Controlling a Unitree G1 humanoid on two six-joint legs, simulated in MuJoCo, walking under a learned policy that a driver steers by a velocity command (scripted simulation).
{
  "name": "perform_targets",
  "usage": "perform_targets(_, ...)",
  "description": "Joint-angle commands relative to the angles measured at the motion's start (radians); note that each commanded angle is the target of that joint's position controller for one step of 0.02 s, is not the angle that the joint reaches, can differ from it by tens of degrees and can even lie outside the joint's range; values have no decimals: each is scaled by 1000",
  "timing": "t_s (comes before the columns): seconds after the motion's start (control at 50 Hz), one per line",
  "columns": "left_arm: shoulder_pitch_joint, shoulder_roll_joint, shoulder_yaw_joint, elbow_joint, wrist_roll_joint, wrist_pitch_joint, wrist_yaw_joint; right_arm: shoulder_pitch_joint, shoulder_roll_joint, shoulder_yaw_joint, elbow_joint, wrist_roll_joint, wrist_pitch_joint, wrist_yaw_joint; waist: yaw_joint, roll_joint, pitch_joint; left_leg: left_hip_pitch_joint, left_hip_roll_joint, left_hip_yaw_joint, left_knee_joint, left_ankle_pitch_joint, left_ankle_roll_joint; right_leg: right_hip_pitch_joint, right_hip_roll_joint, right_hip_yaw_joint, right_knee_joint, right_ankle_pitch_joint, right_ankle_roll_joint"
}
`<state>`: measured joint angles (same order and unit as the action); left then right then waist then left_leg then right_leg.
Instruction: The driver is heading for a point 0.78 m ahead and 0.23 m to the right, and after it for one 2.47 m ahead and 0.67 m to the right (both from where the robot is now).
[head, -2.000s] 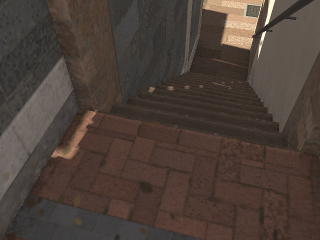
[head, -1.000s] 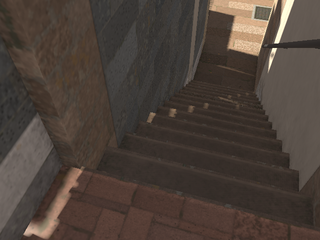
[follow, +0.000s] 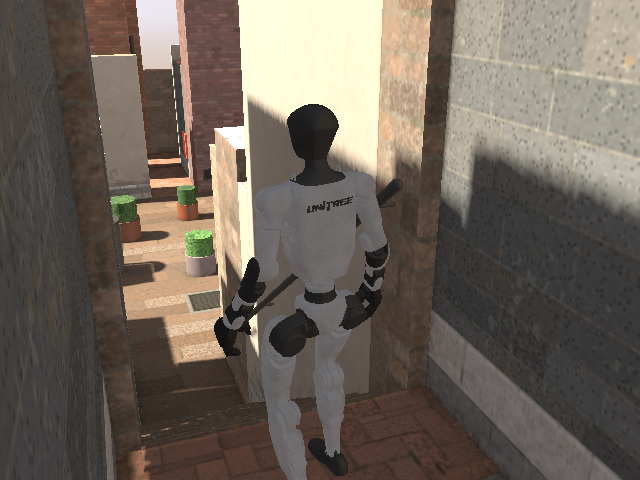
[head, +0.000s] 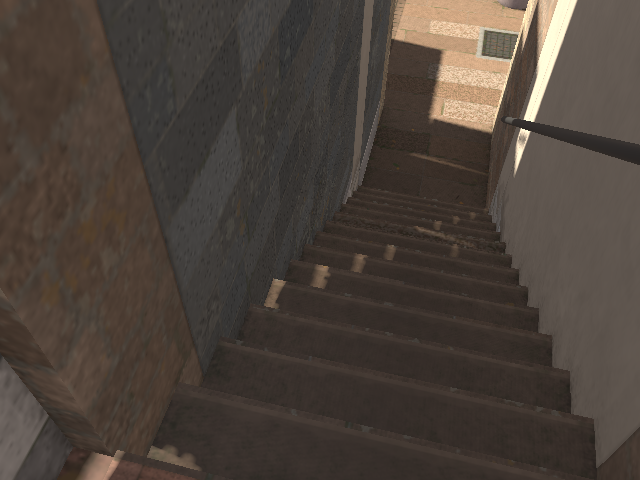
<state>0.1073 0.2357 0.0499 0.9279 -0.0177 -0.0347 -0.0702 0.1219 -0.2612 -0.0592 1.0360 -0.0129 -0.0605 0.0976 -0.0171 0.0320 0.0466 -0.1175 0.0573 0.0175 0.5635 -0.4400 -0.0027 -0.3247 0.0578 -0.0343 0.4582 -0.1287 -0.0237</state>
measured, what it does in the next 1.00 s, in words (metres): walks ahead: left foot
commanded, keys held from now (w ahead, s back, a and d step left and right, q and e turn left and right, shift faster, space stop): no key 0.30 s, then w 0.66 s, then w+e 0.04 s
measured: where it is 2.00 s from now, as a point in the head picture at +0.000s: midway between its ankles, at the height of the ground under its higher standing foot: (403, 435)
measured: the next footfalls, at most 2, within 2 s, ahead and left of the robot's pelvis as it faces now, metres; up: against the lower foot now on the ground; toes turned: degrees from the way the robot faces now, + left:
left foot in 1.00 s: +0.35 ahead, +0.06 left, +0.00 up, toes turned +2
right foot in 1.64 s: +0.53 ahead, -0.25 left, -0.18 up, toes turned -22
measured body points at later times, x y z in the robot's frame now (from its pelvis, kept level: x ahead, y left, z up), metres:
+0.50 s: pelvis +0.03 +0.00 +0.01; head +0.04 +0.00 +0.46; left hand +0.17 +0.26 -0.11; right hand +0.04 -0.28 -0.13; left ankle -0.09 +0.11 -0.73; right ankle +0.08 -0.13 -0.71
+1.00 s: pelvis +0.22 -0.02 +0.00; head +0.22 +0.00 +0.45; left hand +0.22 +0.24 -0.16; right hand +0.36 -0.28 -0.11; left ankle +0.31 +0.06 -0.73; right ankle +0.13 -0.14 -0.73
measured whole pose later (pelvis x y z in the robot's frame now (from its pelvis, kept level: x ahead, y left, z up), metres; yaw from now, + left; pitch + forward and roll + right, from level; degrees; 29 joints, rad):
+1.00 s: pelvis +0.22 -0.02 +0.00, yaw +0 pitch -1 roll -3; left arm 0.33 0.27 0.03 1.05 0.00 -0.08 0.00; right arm 0.11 -0.24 -0.03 0.90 -0.04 0.00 0.01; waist 0.02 0.01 0.02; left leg -0.39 0.03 0.03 0.58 -0.16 0.01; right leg -0.02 0.05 -0.04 0.43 -0.37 -0.03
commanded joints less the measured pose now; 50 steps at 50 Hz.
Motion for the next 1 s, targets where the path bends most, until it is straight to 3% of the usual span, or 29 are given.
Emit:
perform_targets(0.02,-21,115,25,-56,1,-10,6,10,-126,-21,-23,2,-12,-1,-2,16,-80,-172,45,-37,-116,301,39,233,-65,71,-10,219,-29)
perform_targets(0.12,-73,115,23,-72,6,-14,15,-5,-151,-26,-21,2,-18,-5,0,-2,-86,-157,42,-48,-122,322,52,226,-60,63,-5,234,-20)
perform_targets(0.3,-93,134,22,-59,7,-15,20,-7,-155,-24,-18,0,-16,-7,2,2,-68,-153,43,-69,-161,272,63,223,-67,68,-28,192,-5)
perform_targets(0.32,-83,135,22,-51,10,-11,21,17,-156,-25,-6,-3,-14,-7,-4,9,-60,-152,54,-89,-199,159,76,219,-62,66,-43,97,-4)
perform_targets(0.36,-123,176,41,-78,43,-4,42,86,-234,-58,12,-39,-14,-28,-53,73,42,-118,135,-214,-309,-157,189,64,-11,30,7,-190,-3)
perform_targets(0.38,-158,166,42,-94,59,-5,55,110,-244,-67,15,-48,-22,-45,-80,96,89,-39,208,-301,-361,-227,249,-71,-5,18,49,-225,-7)
perform_targets(0.4,-184,119,28,-110,69,-6,66,123,-223,-62,18,-50,-29,-66,-90,124,133,56,288,-370,-409,-207,291,-198,-36,34,84,-217,-18)
perform_targets(0.42,-189,79,14,-117,74,-8,73,135,-175,-47,18,-55,-35,-85,-92,129,147,142,341,-406,-439,-126,305,-286,-79,76,142,-234,-28)
perform_targets(0.44,-181,69,11,-117,75,-8,77,135,-130,-32,15,-57,-42,-98,-81,106,134,219,347,-394,-446,-28,297,-332,-96,94,183,-246,-35)
perform_targets(0.46,-172,68,10,-117,77,-10,74,127,-117,-27,11,-51,-45,-106,-69,83,121,262,319,-341,-443,60,275,-328,-98,76,176,-245,-38)
perform_targets(0.52,-176,64,10,-111,73,-19,50,174,-169,-38,26,-39,-18,-104,-80,81,107,193,202,-154,-423,187,207,-108,-44,-37,31,-119,-41)
perform_targets(0.56,-113,67,12,-97,53,-31,28,174,-204,-41,30,-59,10,-82,-33,86,84,33,175,-108,-379,303,200,144,1,-70,-11,48,-49)
perform_targets(0.58,-9,105,26,-76,43,-38,25,156,-196,-37,27,-73,9,-70,23,81,44,-41,143,-65,-274,392,179,279,5,-64,17,64,-68)
perform_targets(0.6,179,175,46,-25,75,-29,43,104,-102,-19,11,29,11,-92,147,80,-60,-84,38,21,78,679,86,407,-65,33,19,16,-109)
perform_targets(0.62,389,307,79,24,82,-22,62,137,-50,1,-29,52,10,-100,195,-211,-244,-373,-71,112,517,374,18,687,-312,395,-56,-77,-221)
perform_targets(0.64,386,307,74,50,52,-20,68,119,-68,-7,-29,33,4,-114,182,-241,-219,-507,-119,-42,716,-97,45,616,-433,624,-204,2,-246)
perform_targets(0.66,295,279,64,27,36,-21,70,82,-93,-14,-37,29,4,-120,140,-172,-121,-556,-50,-107,787,-43,66,522,-416,483,-186,15,-230)
perform_targets(0.68,193,195,41,2,42,-19,73,80,-113,-18,-37,39,-9,-111,104,-115,-77,-541,-6,-91,746,51,70,434,-370,376,-195,56,-208)
perform_targets(0.7,145,139,21,-3,45,-18,75,105,-97,-17,-30,37,-8,-104,66,-98,-38,-511,22,-79,665,102,67,353,-328,305,-232,38,-184)
perform_targets(0.72,123,106,5,1,46,-25,75,130,-84,-15,-23,18,4,-99,40,-114,-10,-463,36,-70,595,131,52,277,-293,259,-259,39,-167)
perform_targets(0.74,129,100,-3,9,46,-35,75,139,-72,-12,-24,3,19,-95,28,-132,-7,-417,34,-59,544,162,39,232,-275,225,-278,60,-170)
perform_targets(0.78,147,132,-5,31,37,-55,75,98,-58,-9,-59,-10,48,-90,6,-143,23,-407,22,-30,442,193,14,163,-271,193,-298,87,-193)
perform_targets(0.82,129,143,-12,37,25,-63,81,12,-38,3,-113,-10,55,-87,-1,-139,62,-372,26,-17,227,273,-1,91,-255,158,-328,15,-202)
perform_targets(0.84,130,151,-12,41,24,-71,81,-15,-31,10,-127,0,62,-86,-3,-155,73,-320,9,1,153,306,-13,51,-236,139,-338,-42,-199)
perform_targets(0.88,136,185,-9,53,20,-79,76,-41,-35,17,-158,-5,74,-75,-7,-130,77,-232,-9,13,72,358,-13,2,-235,145,-368,-111,-200)
perform_targets(0.9,143,212,1,66,25,-80,69,24,-31,20,-140,-18,84,-77,-23,-135,47,-157,-21,26,139,356,-19,-16,-239,129,-349,-71,-211)
perform_targets(0.96,101,206,6,51,18,-67,68,95,-83,7,-138,-19,79,-90,-63,-71,39,-88,-35,39,65,272,-1,22,-245,117,-224,-17,-186)
perform_targets(0.98,41,214,11,42,21,-60,73,265,-109,-10,-87,-37,70,-101,-147,-81,5,52,-12,-7,92,369,31,-18,-263,116,-36,260,-153)
perform_targets(1.0,44,192,4,20,17,-39,72,393,-141,-23,-55,-36,51,-106,-186,64,-67,154,-40,-16,-128,159,37,-21,-132,57,204,174,-114)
